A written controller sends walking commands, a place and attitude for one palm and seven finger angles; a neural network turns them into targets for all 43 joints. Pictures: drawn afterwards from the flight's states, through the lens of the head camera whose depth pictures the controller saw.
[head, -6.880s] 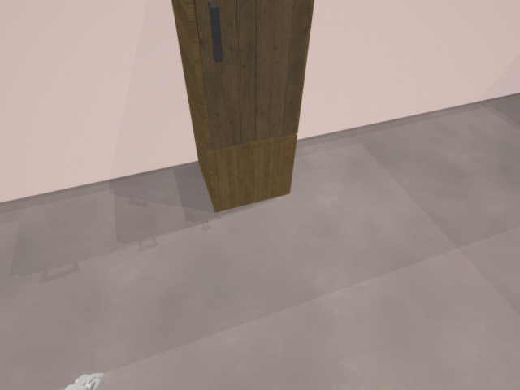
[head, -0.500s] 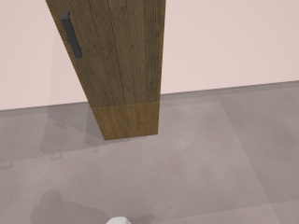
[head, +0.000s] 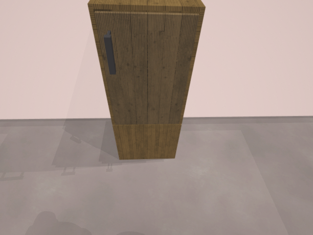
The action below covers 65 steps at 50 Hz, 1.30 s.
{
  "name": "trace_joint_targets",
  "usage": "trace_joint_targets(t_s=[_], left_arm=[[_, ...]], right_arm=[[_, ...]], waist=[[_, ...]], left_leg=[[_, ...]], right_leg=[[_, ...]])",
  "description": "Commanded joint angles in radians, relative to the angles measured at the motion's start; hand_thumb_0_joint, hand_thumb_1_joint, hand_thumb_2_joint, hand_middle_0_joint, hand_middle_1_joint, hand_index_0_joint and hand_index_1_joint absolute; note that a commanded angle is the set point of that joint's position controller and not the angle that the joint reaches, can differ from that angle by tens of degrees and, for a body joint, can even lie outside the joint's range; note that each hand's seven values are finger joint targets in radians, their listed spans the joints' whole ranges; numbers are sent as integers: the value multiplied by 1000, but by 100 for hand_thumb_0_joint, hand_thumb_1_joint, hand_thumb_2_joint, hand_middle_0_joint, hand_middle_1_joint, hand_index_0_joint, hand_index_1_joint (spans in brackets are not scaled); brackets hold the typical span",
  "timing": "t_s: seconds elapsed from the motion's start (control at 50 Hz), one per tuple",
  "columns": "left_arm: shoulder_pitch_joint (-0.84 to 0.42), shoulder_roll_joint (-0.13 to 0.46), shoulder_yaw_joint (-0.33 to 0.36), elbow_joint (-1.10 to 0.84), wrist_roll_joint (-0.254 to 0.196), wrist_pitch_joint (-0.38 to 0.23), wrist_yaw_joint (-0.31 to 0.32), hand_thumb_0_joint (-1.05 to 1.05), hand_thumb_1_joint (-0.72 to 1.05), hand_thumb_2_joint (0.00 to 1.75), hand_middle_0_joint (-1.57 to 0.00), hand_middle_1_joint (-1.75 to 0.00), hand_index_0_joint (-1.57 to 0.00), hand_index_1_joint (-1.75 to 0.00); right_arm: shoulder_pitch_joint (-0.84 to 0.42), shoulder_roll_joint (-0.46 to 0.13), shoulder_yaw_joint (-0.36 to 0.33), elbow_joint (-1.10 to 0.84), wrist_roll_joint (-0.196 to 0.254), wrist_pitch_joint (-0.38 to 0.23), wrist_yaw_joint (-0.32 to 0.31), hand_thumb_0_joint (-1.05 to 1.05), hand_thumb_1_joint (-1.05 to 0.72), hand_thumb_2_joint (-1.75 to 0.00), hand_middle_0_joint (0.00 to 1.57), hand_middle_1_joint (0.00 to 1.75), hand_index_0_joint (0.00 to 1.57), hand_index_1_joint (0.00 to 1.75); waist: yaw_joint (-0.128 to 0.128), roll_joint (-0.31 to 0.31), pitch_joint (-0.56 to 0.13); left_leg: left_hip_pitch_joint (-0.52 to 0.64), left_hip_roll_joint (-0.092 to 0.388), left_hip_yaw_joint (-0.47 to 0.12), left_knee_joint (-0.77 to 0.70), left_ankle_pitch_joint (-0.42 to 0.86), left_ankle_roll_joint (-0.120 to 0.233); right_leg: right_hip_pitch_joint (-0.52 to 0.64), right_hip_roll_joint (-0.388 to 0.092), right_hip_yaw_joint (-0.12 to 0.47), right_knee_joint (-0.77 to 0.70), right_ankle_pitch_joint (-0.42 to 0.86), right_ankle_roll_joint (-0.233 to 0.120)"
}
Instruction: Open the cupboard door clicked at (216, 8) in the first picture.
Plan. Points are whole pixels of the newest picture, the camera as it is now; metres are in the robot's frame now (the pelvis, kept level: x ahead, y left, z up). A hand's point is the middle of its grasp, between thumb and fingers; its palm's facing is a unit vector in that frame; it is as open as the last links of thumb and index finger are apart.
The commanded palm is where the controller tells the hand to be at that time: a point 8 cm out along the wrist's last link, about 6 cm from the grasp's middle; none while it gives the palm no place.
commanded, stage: take the last steps up to it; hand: left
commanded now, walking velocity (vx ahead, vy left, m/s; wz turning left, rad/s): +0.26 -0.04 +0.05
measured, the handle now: (111, 53) +0.72 +0.21 +0.11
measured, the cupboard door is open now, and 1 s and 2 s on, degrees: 0 0 0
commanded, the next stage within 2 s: come to a stop and stand still in 0.54 s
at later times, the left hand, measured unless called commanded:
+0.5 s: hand out of the picture -0.01 +0.10 -0.16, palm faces +0.15 -0.97 -0.17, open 7.3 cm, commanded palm none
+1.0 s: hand (104, 207) +0.24 +0.18 -0.17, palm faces +0.10 -0.96 -0.26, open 7.3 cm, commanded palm none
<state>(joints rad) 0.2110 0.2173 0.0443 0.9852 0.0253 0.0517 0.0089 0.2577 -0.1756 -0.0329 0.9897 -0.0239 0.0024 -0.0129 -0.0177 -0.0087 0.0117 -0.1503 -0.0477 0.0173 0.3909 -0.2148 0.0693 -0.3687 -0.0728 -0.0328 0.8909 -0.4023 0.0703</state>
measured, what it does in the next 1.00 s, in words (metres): walks ahead: right foot, then left foot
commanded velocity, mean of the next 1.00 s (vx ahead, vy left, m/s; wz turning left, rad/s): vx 0.05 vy -0.04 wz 0.02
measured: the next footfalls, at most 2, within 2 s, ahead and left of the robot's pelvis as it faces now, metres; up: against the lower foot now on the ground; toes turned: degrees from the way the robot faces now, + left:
right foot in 0.14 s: +0.05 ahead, -0.13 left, +0.00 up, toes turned -4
left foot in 0.64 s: +0.24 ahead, +0.10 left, +0.00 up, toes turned +11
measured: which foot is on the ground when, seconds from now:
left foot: down 0.00-0.14, up 0.16-0.62, down 0.64-1.00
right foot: up 0.00-0.12, down 0.14-0.64, up 0.66-1.00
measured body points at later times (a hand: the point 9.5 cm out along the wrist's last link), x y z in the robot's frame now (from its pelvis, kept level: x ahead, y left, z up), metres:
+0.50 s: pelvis +0.09 -0.04 +0.00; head +0.10 -0.06 +0.45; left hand -0.02 +0.15 -0.15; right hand +0.12 -0.27 -0.17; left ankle +0.17 +0.12 -0.69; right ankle +0.01 -0.13 -0.74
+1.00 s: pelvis +0.18 -0.03 -0.01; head +0.19 -0.03 +0.44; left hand +0.24 +0.23 -0.15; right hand +0.27 -0.26 -0.16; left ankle +0.20 +0.10 -0.74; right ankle +0.22 -0.15 -0.71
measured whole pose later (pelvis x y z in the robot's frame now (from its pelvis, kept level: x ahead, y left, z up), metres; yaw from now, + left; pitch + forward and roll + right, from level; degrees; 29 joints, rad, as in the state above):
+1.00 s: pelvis +0.18 -0.03 -0.01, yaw +2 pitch -3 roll +0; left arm 0.18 0.20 0.07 0.99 0.02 0.05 0.03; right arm 0.13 -0.17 -0.06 1.03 -0.03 0.02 -0.04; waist 0.00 0.00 0.08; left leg -0.23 0.07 0.14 0.51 -0.23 0.00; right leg -0.40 -0.05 -0.04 0.85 -0.39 0.03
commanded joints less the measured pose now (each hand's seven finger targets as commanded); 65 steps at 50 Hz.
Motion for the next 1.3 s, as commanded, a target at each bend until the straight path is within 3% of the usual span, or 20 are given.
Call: trace_joint_targets(t_s=[0.0,0.08,0.1,0.12,0.14,0.22,0.3,0.5,0.56,0.58,0.6,0.62,0.64,0.72,0.98,1.02,1.06,1.1,1.18,1.28], left_arm=[[-48,48,5,-76,1,-46,-14,0,90,90,-20,-30,-20,-30],[113,32,8,-2,-1,-65,-13,0,90,90,-20,-30,-20,-30],[161,75,18,21,3,-77,-6,0,90,90,-20,-30,-20,-30],[229,142,33,39,10,-85,5,0,90,90,-20,-30,-20,-30],[278,180,40,39,-1,-80,10,0,90,90,-20,-30,-20,-30],[159,46,10,39,-10,-99,17,0,90,90,-20,-30,-20,-30],[202,7,-5,68,-13,-123,17,0,90,90,-20,-30,-20,-30],[350,10,-8,165,2,-126,28,0,90,90,-20,-30,-20,-30],[327,16,-2,167,-1,-118,31,0,90,90,-20,-30,-20,-30],[326,11,-4,168,-6,-115,30,0,90,90,-20,-30,-20,-30],[347,-19,-8,161,-13,-113,27,0,90,90,-20,-30,-20,-30],[378,-71,-19,146,-27,-113,24,0,90,90,-20,-30,-20,-30],[347,-48,-17,134,-20,-105,31,0,90,90,-20,-30,-20,-30],[258,-83,-23,150,-17,-60,31,0,90,90,-20,-30,-20,-30],[128,8,28,-18,-6,-11,18,0,90,90,-20,-30,-20,-30],[157,39,31,-15,0,-33,17,0,90,90,-20,-30,-20,-30],[100,185,39,-51,11,-56,23,0,90,90,-20,-30,-20,-30],[46,186,44,-76,6,-49,26,0,90,90,-20,-30,-20,-30],[-14,150,42,-90,-4,-52,30,0,90,90,-20,-30,-20,-30],[62,143,46,-61,-2,-56,37,0,90,90,-20,-30,-20,-30]], right_arm=[[75,-171,-42,-10,-7,-19,-12,0,-90,-90,20,30,20,30],[60,-147,-33,18,1,-19,-11,0,-90,-90,20,30,20,30],[69,-105,-27,25,8,-24,-7,0,-90,-90,20,30,20,30],[66,-45,-9,4,15,-31,-5,0,-90,-90,20,30,20,30],[-1,-94,-21,-32,3,-28,1,0,-90,-90,20,30,20,30],[53,-74,-40,37,-7,-5,21,0,-90,-90,20,30,20,30],[94,-32,-38,60,-3,1,25,0,-90,-90,20,30,20,30],[-121,11,-18,0,5,-26,33,0,-90,-90,20,30,20,30],[-25,-6,-18,31,2,-41,17,0,-90,-90,20,30,20,30],[79,-31,-22,66,-2,-48,9,0,-90,-90,20,30,20,30],[188,-108,-38,93,-8,-58,0,0,-90,-90,20,30,20,30],[268,-192,-51,105,-7,-61,-11,0,-90,-90,20,30,20,30],[254,-190,-40,106,7,-45,-20,0,-90,-90,20,30,20,30],[-23,-77,0,55,9,-46,-41,0,-90,-90,20,30,20,30],[-128,-158,-64,-28,-8,15,-22,0,-90,-90,20,30,20,30],[-103,-134,-61,-28,0,20,-10,0,-90,-90,20,30,20,30],[-50,-34,-44,-56,16,33,0,0,-90,-90,20,30,20,30],[-69,-66,-52,-58,9,60,1,0,-90,-90,20,30,20,30],[-3,-117,-59,-12,0,58,15,0,-90,-90,20,30,20,30],[-5,-114,-52,-17,-4,56,20,0,-90,-90,20,30,20,30]], waist=[[-24,130,61],[49,55,44],[70,-48,33],[96,-262,42],[125,-233,84],[25,-84,202],[2,-85,163],[61,-142,130],[6,-138,66],[-36,-94,-3],[-70,50,-98],[-72,274,-198],[-59,201,-201],[25,88,51],[51,212,4],[65,111,-18],[43,-283,-9],[44,-144,2],[30,-150,1],[67,-148,-32]], left_leg=[[-19,294,-349,-206,-232,123],[-189,205,-251,-80,-301,52],[-317,142,-185,57,-297,13],[-484,26,-27,296,-305,-37],[-543,46,-19,459,-369,-44],[-490,126,-34,657,-113,-58],[-470,138,-3,670,14,-87],[-378,114,94,331,-23,-65],[-175,57,130,174,11,-40],[-12,49,127,91,98,-31],[215,188,-14,94,274,5],[403,446,-312,60,583,121],[316,502,-331,-5,656,173],[-67,391,-89,-65,778,102],[-120,344,-32,13,392,63],[-159,258,12,115,174,-6],[-254,64,56,420,-357,-95],[-239,80,-50,587,-352,-83],[-332,77,-67,738,-150,-99],[-362,82,-60,649,-126,-123]], right_leg=[[-27,6,-12,-186,-45,-26],[285,42,-41,-480,112,-43],[424,-41,66,-563,34,-66],[503,-246,353,-690,-144,-148],[412,-366,498,-777,-260,-235],[189,-244,268,-806,-136,-195],[213,-177,82,-779,193,-181],[330,-182,38,-629,688,-206],[330,-146,-4,-460,835,-179],[293,-118,-26,-307,827,-154],[128,-56,-60,-118,554,-117],[-89,50,-107,129,-86,-75],[-77,42,-19,244,-240,-84],[31,-53,38,68,-84,-33],[96,11,-19,-171,81,-46],[203,7,-29,-390,264,-40],[126,-309,347,-596,504,-171],[31,-332,329,-653,291,-251],[115,-243,238,-631,198,-198],[234,-253,249,-648,138,-199]])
